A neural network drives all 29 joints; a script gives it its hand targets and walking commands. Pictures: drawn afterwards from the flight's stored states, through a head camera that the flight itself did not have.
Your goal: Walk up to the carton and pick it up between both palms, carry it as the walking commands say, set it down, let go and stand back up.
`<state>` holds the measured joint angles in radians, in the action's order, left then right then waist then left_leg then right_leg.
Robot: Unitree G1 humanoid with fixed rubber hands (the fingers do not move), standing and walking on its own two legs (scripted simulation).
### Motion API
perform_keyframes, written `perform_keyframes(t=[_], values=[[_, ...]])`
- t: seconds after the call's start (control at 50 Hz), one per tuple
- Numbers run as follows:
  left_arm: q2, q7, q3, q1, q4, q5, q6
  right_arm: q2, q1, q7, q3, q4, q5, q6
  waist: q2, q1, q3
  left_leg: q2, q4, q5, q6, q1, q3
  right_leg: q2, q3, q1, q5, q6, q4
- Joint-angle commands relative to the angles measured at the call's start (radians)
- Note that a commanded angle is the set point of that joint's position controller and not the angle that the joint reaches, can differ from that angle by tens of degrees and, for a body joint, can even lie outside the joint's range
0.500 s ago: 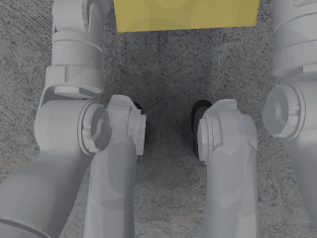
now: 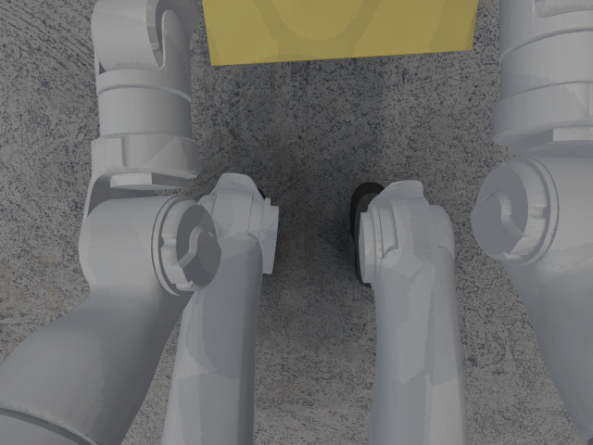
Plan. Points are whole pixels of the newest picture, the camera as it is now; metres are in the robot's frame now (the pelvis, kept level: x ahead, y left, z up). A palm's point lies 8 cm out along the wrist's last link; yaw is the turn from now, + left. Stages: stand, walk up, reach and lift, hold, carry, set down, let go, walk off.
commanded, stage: reach and lift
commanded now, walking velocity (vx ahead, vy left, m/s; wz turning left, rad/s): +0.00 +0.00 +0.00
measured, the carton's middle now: out of the picture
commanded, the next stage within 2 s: none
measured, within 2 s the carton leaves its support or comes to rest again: neither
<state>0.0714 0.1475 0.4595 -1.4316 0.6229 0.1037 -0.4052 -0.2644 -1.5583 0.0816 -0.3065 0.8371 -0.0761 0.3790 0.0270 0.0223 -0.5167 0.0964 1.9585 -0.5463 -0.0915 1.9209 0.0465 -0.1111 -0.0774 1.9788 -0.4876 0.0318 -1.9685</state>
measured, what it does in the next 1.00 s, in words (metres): rises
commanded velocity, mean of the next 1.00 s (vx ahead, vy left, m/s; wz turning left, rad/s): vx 0.00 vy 0.00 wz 0.00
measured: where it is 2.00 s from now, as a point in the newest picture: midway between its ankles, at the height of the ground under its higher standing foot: (306, 253)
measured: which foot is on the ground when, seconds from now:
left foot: down 0.00-1.00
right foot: down 0.00-1.00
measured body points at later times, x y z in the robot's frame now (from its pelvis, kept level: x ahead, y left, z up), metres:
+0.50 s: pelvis -0.01 +0.01 +0.05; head +0.35 +0.00 +0.31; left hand +0.54 +0.14 -0.07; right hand +0.57 -0.15 -0.06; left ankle +0.13 +0.14 -0.41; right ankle +0.14 -0.11 -0.41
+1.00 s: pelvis -0.01 +0.01 +0.10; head +0.32 +0.00 +0.39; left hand +0.52 +0.14 +0.00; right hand +0.55 -0.15 +0.01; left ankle +0.13 +0.14 -0.41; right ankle +0.14 -0.11 -0.41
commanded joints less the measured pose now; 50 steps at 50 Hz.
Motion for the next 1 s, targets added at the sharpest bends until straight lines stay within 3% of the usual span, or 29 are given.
perform_keyframes(t=[0.0, 0.02, 0.06, 0.08, 0.12, 0.14, 0.16, 0.26, 0.34, 0.4, 0.44, 0.48, 0.56, 0.58, 0.6, 0.62, 0.66, 0.68, 0.7, 0.74, 0.76, 0.82, 0.84, 0.86, 0.88, 0.9, 0.92, 0.94, 0.98], values=[[-0.903, -0.279, -0.589, -0.874, -0.206, -0.204, 0.053, 1.175, -0.609, -0.271, 0.462, -0.171, 0.194, -0.011, 0.055, 0.039, 2.297, 0.065, -0.154, 0.315, 0.075, -0.59, -0.164, -0.038, 0.146, -0.82, 0.339, -0.021, 0.161], [-0.898, -0.285, -0.567, -0.87, -0.143, -0.186, 0.04, 1.168, -0.603, -0.273, 0.437, -0.119, 0.182, -0.002, 0.056, 0.045, 2.199, 0.061, -0.18, 0.247, 0.078, -0.543, -0.168, -0.035, 0.146, -0.775, 0.265, -0.022, 0.181], [-0.923, -0.287, -0.625, -0.853, -0.213, -0.206, 0.031, 1.184, -0.6, -0.268, 0.5, -0.2, 0.212, 0.008, 0.033, 0.059, 2.292, 0.063, -0.183, 0.308, 0.073, -0.598, -0.178, -0.035, 0.133, -0.854, 0.335, -0.023, 0.192], [-0.917, -0.282, -0.651, -0.877, -0.272, -0.219, 0.032, 1.191, -0.603, -0.269, 0.511, -0.236, 0.222, 0.009, 0.046, 0.033, 2.361, 0.064, -0.183, 0.346, 0.073, -0.652, -0.168, -0.041, 0.146, -0.866, 0.358, -0.02, 0.187], [-0.916, -0.274, -0.657, -0.88, -0.304, -0.231, 0.021, 1.19, -0.617, -0.259, 0.551, -0.283, 0.243, 0.019, 0.056, 0.048, 2.465, 0.066, -0.184, 0.383, 0.072, -0.701, -0.163, -0.043, 0.143, -0.936, 0.393, -0.018, 0.191], [-0.932, -0.274, -0.671, -0.88, -0.308, -0.245, 0.015, 1.189, -0.633, -0.255, 0.562, -0.294, 0.247, 0.023, 0.06, 0.039, 2.488, 0.068, -0.195, 0.37, 0.071, -0.704, -0.16, -0.045, 0.15, -0.961, 0.394, -0.016, 0.193], [-0.919, -0.27, -0.675, -0.857, -0.324, -0.236, 0.008, 1.188, -0.646, -0.253, 0.587, -0.339, 0.261, 0.029, 0.067, 0.065, 2.508, 0.07, -0.203, 0.399, 0.074, -0.734, -0.162, -0.041, 0.141, -0.977, 0.41, -0.013, 0.204], [-0.958, -0.281, -0.643, -0.853, -0.212, -0.208, 0.0, 1.186, -0.575, -0.268, 0.481, -0.198, 0.195, 0.031, 0.039, 0.028, 2.256, 0.057, -0.265, 0.246, 0.067, -0.652, -0.15, -0.033, 0.149, -0.838, 0.239, -0.018, 0.26], [-0.996, -0.287, -0.63, -0.836, -0.209, -0.202, 0.006, 1.195, -0.588, -0.281, 0.482, -0.213, 0.195, 0.023, 0.044, 0.024, 2.322, 0.06, -0.293, 0.271, 0.067, -0.707, -0.138, -0.043, 0.163, -0.855, 0.255, -0.025, 0.276], [-0.984, -0.297, -0.581, -0.771, -0.151, -0.15, 0.0, 1.223, -0.529, -0.299, 0.442, -0.138, 0.173, 0.032, 0.028, 0.06, 2.22, 0.06, -0.325, 0.234, 0.071, -0.683, -0.154, -0.041, 0.153, -0.817, 0.203, -0.022, 0.313], [-1.028, -0.302, -0.638, -0.765, -0.194, -0.179, -0.006, 1.219, -0.552, -0.306, 0.489, -0.216, 0.19, 0.028, 0.02, 0.028, 2.345, 0.06, -0.332, 0.287, 0.065, -0.766, -0.143, -0.051, 0.165, -0.868, 0.258, -0.024, 0.317], [-1.011, -0.3, -0.672, -0.799, -0.271, -0.2, -0.007, 1.237, -0.57, -0.298, 0.543, -0.295, 0.225, 0.033, 0.032, 0.051, 2.477, 0.064, -0.329, 0.358, 0.07, -0.819, -0.146, -0.056, 0.151, -0.968, 0.321, -0.021, 0.32], [-1.001, -0.297, -0.685, -0.779, -0.277, -0.204, -0.018, 1.243, -0.53, -0.29, 0.536, -0.265, 0.225, 0.048, 0.026, 0.044, 2.401, 0.062, -0.36, 0.322, 0.07, -0.817, -0.138, -0.051, 0.143, -0.956, 0.286, -0.015, 0.343], [-0.984, -0.301, -0.666, -0.781, -0.252, -0.194, -0.019, 1.227, -0.536, -0.29, 0.522, -0.243, 0.213, 0.05, 0.029, 0.065, 2.365, 0.06, -0.371, 0.294, 0.07, -0.778, -0.138, -0.049, 0.135, -0.943, 0.26, -0.02, 0.352], [-1.029, -0.303, -0.7, -0.774, -0.267, -0.221, -0.022, 1.234, -0.555, -0.287, 0.548, -0.298, 0.218, 0.044, 0.033, 0.027, 2.409, 0.06, -0.375, 0.293, 0.068, -0.804, -0.135, -0.049, 0.14, -0.995, 0.278, -0.014, 0.365], [-1.005, -0.3, -0.714, -0.793, -0.332, -0.227, -0.016, 1.267, -0.55, -0.283, 0.578, -0.324, 0.245, 0.048, 0.04, 0.05, 2.476, 0.062, -0.378, 0.321, 0.073, -0.843, -0.137, -0.047, 0.132, -1.051, 0.305, -0.01, 0.37], [-1.01, -0.299, -0.707, -0.792, -0.304, -0.228, -0.019, 1.257, -0.563, -0.274, 0.58, -0.326, 0.227, 0.049, 0.06, 0.051, 2.475, 0.065, -0.39, 0.322, 0.072, -0.846, -0.132, -0.048, 0.134, -1.048, 0.297, -0.006, 0.38], [-1.003, -0.3, -0.724, -0.782, -0.309, -0.232, -0.023, 1.231, -0.567, -0.269, 0.578, -0.333, 0.241, 0.048, 0.03, 0.044, 2.469, 0.064, -0.393, 0.31, 0.069, -0.843, -0.136, -0.047, 0.128, -1.048, 0.283, -0.013, 0.385], [-1.016, -0.3, -0.717, -0.779, -0.276, -0.232, -0.027, 1.239, -0.55, -0.268, 0.573, -0.315, 0.22, 0.05, 0.055, 0.027, 2.431, 0.061, -0.401, 0.282, 0.07, -0.839, -0.132, -0.047, 0.126, -1.059, 0.261, -0.011, 0.405], [-1.008, -0.308, -0.682, -0.753, -0.232, -0.218, -0.023, 1.246, -0.549, -0.266, 0.547, -0.287, 0.206, 0.048, 0.057, 0.048, 2.344, 0.063, -0.425, 0.239, 0.077, -0.78, -0.133, -0.043, 0.119, -1.039, 0.221, -0.008, 0.424], [-1.029, -0.309, -0.704, -0.74, -0.255, -0.223, -0.022, 1.259, -0.538, -0.267, 0.569, -0.318, 0.218, 0.046, 0.039, 0.044, 2.401, 0.063, -0.428, 0.258, 0.073, -0.815, -0.136, -0.045, 0.121, -1.071, 0.247, -0.005, 0.427], [-1.034, -0.312, -0.653, -0.704, -0.187, -0.187, -0.023, 1.272, -0.493, -0.281, 0.52, -0.227, 0.182, 0.05, 0.06, 0.043, 2.29, 0.057, -0.475, 0.193, 0.075, -0.802, -0.126, -0.042, 0.131, -1.027, 0.174, -0.007, 0.459], [-1.041, -0.312, -0.663, -0.714, -0.203, -0.192, -0.017, 1.283, -0.468, -0.286, 0.516, -0.204, 0.182, 0.05, 0.052, 0.037, 2.271, 0.056, -0.485, 0.193, 0.073, -0.811, -0.123, -0.042, 0.133, -1.014, 0.173, -0.011, 0.46], [-1.052, -0.31, -0.702, -0.727, -0.27, -0.212, -0.01, 1.307, -0.491, -0.287, 0.563, -0.289, 0.212, 0.045, 0.053, 0.045, 2.398, 0.06, -0.472, 0.275, 0.072, -0.889, -0.131, -0.049, 0.128, -1.087, 0.253, -0.006, 0.468], [-1.059, -0.311, -0.727, -0.719, -0.306, -0.221, -0.015, 1.309, -0.456, -0.285, 0.562, -0.291, 0.223, 0.049, 0.023, 0.039, 2.465, 0.062, -0.477, 0.318, 0.068, -0.914, -0.128, -0.054, 0.132, -1.122, 0.301, -0.011, 0.463], [-1.05, -0.309, -0.703, -0.719, -0.264, -0.214, -0.015, 1.3, -0.471, -0.286, 0.554, -0.276, 0.215, 0.048, 0.034, 0.039, 2.411, 0.061, -0.484, 0.296, 0.068, -0.895, -0.121, -0.051, 0.135, -1.079, 0.27, -0.003, 0.466], [-1.061, -0.303, -0.731, -0.727, -0.324, -0.223, -0.015, 1.297, -0.485, -0.284, 0.576, -0.313, 0.236, 0.043, 0.01, 0.059, 2.482, 0.066, -0.485, 0.307, 0.067, -0.944, -0.123, -0.055, 0.121, -1.123, 0.27, -0.012, 0.473], [-1.044, -0.308, -0.689, -0.673, -0.21, -0.197, -0.022, 1.274, -0.443, -0.285, 0.538, -0.227, 0.196, 0.048, 0.034, 0.05, 2.317, 0.056, -0.503, 0.238, 0.069, -0.862, -0.118, -0.049, 0.127, -1.039, 0.201, -0.013, 0.483], [-1.049, -0.305, -0.726, -0.681, -0.298, -0.202, -0.013, 1.312, -0.399, -0.289, 0.565, -0.262, 0.208, 0.048, 0.013, 0.045, 2.383, 0.059, -0.507, 0.297, 0.066, -0.938, -0.124, -0.055, 0.124, -1.108, 0.266, -0.012, 0.499]])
